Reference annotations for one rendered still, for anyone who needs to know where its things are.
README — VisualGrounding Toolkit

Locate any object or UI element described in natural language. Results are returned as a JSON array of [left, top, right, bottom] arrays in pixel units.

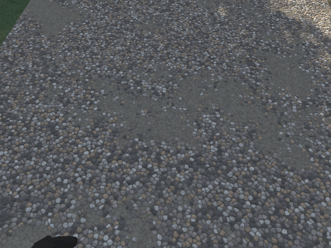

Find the left robot hand
[[31, 236, 78, 248]]

